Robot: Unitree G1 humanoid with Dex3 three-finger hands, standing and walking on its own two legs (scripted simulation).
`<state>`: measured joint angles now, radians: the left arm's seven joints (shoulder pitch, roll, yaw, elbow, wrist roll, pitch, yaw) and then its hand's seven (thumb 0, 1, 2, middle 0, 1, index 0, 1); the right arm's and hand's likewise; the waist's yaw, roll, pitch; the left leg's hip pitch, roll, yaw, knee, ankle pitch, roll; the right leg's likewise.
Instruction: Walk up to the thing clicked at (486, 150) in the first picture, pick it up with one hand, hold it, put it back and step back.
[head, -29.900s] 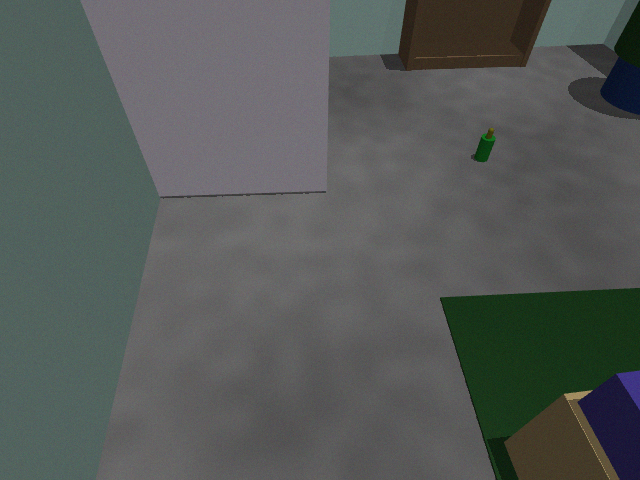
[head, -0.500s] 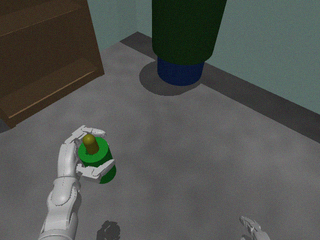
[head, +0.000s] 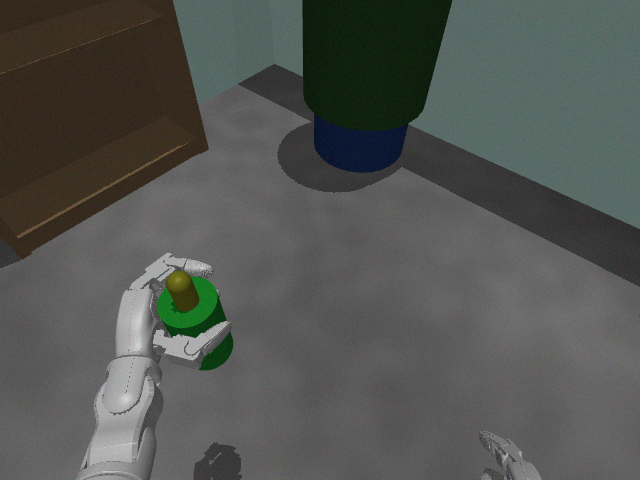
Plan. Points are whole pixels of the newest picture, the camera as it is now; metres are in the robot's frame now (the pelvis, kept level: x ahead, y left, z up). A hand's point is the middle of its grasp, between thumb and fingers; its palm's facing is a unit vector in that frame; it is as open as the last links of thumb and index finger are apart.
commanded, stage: crouch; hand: left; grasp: from the side
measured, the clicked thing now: (194, 316) +0.32 +0.17 +0.02
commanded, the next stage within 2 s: lower in 1.88 s
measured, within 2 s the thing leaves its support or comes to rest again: neither
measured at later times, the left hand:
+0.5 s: hand (208, 349) +0.32 +0.17 -0.09, palm faces +0.09 -1.00 +0.00, open 9.5 cm
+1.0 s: hand (223, 388) +0.34 +0.20 -0.33, palm faces +0.10 -1.00 -0.02, open 9.5 cm
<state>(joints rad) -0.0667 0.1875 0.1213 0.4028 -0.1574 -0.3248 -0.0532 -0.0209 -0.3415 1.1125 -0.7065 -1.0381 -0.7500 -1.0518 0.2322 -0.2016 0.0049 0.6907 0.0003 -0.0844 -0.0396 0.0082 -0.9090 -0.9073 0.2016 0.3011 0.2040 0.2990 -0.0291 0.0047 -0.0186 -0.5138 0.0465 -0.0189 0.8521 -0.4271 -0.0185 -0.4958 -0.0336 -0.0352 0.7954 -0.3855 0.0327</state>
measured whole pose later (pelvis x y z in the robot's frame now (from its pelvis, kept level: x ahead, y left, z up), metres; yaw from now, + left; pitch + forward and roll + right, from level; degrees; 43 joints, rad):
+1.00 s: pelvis -0.07 +0.00 -0.27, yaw -2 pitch +34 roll -4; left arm -0.51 0.33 0.39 1.02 -0.13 -0.76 -0.19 -0.02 -0.34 1.11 -0.71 -1.03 -0.76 -1.04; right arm 0.09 -0.24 0.02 0.73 -0.09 -0.07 0.05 0.00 -0.91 -0.91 0.20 0.30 0.21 0.30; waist -0.12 -0.01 -0.18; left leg -1.89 0.02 -0.09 2.00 -0.70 -0.03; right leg -1.86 -0.04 -0.02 1.94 -0.67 0.03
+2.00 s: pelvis -0.09 +0.01 -0.42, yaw -7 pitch +26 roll -10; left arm -0.60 0.52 0.48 1.11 -0.08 -0.80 -0.16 -0.02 -0.34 1.11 -0.72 -1.02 -0.76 -1.03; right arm 0.02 -0.31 0.17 0.72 -0.18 -0.01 0.11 0.00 -0.93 -0.92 0.20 0.30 0.21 0.30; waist -0.21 -0.08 0.05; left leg -2.26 -0.02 -0.20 2.50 -0.70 -0.04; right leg -2.19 -0.01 -0.07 2.37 -0.64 0.06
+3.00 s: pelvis -0.10 +0.03 -0.44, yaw -13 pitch +16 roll -17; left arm -0.65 0.76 0.52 1.37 -0.03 -1.01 0.00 -0.02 -0.35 1.12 -0.73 -1.00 -0.78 -1.01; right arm -0.13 -0.35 0.43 0.62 -0.33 0.01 0.15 0.00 -0.92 -0.91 0.20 0.30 0.21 0.30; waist -0.28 -0.23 0.27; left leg -2.23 -0.02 -0.33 2.63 -0.72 -0.02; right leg -2.09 0.03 -0.17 2.38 -0.61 0.08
